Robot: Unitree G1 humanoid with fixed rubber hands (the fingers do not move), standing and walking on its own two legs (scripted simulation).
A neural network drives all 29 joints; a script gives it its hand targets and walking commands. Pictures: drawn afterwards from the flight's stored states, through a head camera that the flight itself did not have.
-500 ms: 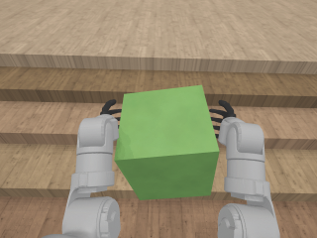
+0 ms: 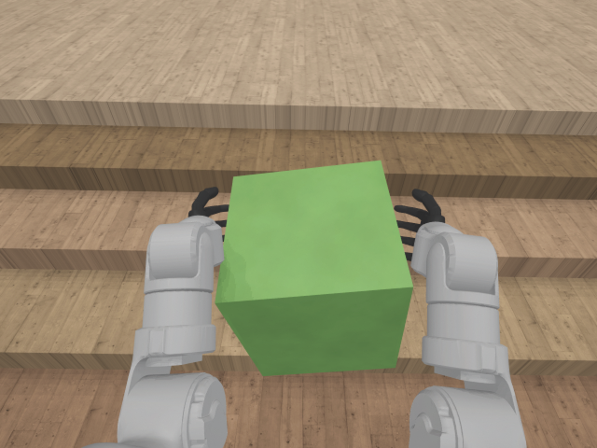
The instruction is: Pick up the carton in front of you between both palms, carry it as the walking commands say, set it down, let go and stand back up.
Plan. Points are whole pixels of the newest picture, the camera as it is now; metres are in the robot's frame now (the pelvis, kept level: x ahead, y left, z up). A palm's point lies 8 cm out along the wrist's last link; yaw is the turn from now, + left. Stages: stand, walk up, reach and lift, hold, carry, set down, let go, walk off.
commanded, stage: carry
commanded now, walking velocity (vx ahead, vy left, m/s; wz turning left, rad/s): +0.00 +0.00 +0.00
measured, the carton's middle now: (317, 275) +0.35 +0.00 +0.04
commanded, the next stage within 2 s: none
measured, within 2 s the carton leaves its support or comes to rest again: neither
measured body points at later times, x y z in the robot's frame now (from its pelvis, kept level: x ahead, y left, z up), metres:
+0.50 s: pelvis +0.01 +0.00 +0.00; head -0.01 +0.01 +0.45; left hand +0.36 +0.16 +0.13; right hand +0.36 -0.14 +0.14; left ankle +0.04 +0.09 -0.73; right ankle +0.04 -0.11 -0.73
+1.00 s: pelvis +0.17 +0.02 +0.01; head +0.17 +0.00 +0.46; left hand +0.54 +0.18 +0.18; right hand +0.55 -0.12 +0.18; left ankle +0.30 +0.14 -0.55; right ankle +0.03 -0.10 -0.73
